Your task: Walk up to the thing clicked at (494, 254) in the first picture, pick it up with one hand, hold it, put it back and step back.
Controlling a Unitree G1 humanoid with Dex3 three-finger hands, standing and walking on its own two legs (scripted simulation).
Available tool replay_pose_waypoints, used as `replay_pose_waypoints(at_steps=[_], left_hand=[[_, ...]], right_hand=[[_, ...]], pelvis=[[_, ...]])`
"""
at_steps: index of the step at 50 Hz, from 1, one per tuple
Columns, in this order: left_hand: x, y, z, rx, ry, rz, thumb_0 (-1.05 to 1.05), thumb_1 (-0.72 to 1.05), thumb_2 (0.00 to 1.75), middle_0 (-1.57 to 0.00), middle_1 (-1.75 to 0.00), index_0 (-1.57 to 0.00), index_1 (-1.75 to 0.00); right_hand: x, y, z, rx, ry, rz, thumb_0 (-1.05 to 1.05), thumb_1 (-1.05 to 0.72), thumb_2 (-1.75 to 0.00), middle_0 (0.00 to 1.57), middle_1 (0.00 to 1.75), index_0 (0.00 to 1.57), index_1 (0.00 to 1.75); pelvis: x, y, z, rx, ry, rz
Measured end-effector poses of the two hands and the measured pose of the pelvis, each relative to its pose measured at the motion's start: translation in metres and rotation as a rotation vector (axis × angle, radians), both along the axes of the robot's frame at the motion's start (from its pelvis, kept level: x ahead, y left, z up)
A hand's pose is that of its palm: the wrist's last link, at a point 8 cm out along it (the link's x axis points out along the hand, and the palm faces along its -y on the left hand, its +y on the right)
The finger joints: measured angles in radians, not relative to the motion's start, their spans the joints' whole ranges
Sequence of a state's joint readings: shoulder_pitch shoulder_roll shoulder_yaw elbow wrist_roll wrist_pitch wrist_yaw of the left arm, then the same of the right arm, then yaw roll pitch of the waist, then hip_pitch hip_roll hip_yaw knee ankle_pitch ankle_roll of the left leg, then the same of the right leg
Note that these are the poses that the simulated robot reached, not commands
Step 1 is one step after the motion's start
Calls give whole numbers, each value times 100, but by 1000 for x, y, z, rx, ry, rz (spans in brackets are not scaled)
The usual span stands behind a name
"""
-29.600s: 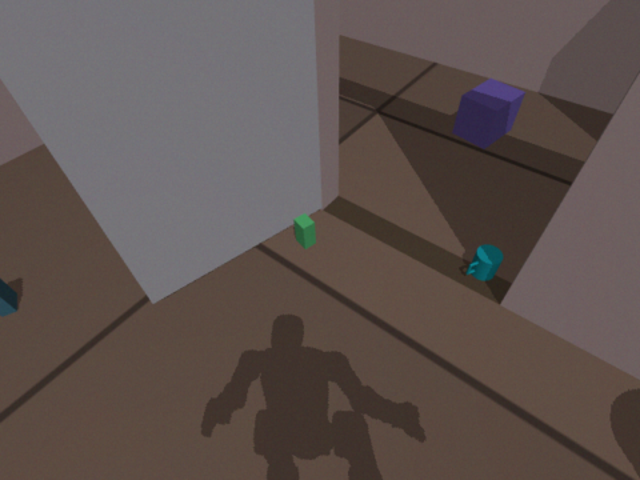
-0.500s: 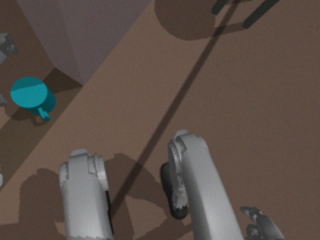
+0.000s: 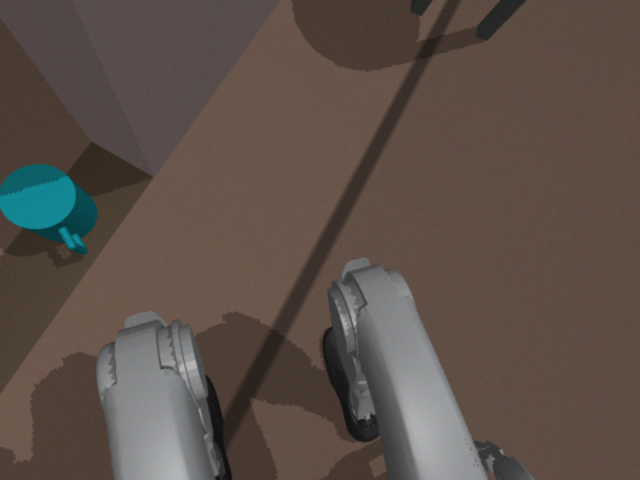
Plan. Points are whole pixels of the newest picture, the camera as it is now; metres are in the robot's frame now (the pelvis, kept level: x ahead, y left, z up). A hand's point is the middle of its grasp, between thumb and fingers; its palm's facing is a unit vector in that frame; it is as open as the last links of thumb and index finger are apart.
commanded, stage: home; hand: left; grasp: from above
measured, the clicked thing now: (58, 215) +0.48 +0.30 -0.30
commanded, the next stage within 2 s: none
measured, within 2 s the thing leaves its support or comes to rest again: neither
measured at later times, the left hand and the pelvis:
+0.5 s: hand out of the picture +0.32 +0.29 +0.08, palm faces -0.18 -0.74 -0.65, open 7.7 cm; pelvis +0.02 +0.00 +0.18, yaw +7 degrees
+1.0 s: hand out of the picture +0.24 +0.21 +0.27, palm faces +0.22 -0.95 -0.23, open 7.4 cm; pelvis +0.07 -0.01 +0.34, yaw +10 degrees
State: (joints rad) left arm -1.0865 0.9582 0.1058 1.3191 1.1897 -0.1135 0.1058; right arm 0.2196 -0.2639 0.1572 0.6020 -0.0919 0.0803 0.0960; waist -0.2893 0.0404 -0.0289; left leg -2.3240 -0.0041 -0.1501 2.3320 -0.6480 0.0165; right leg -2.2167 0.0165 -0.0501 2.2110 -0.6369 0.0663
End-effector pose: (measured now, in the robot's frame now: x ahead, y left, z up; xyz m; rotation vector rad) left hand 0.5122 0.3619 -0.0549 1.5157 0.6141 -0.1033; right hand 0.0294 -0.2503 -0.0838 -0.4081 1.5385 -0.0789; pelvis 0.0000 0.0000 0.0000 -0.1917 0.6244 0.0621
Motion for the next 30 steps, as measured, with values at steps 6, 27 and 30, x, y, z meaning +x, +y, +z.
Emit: replay_pose_waypoints(at_steps=[6,27,30], left_hand=[[-38,-3,25,-161,13,-15,0,-2,84,-21,-58,-21,-59],[-210,-47,194,-698,-114,443,1,84,89,-21,-30,-21,-30],[-224,-58,213,-766,-125,520,1,86,89,-21,-30,-21,-30]], right_hand=[[23,-7,22,-7,-10,17,0,-90,-89,21,29,20,30],[204,24,197,97,-617,133,0,-91,-90,21,29,20,30],[209,28,221,116,-664,122,0,-91,-90,21,29,20,30]], pelvis=[[4,4,28,1,17,19],[21,-4,197,86,-122,74],[25,-6,218,99,-153,80]])
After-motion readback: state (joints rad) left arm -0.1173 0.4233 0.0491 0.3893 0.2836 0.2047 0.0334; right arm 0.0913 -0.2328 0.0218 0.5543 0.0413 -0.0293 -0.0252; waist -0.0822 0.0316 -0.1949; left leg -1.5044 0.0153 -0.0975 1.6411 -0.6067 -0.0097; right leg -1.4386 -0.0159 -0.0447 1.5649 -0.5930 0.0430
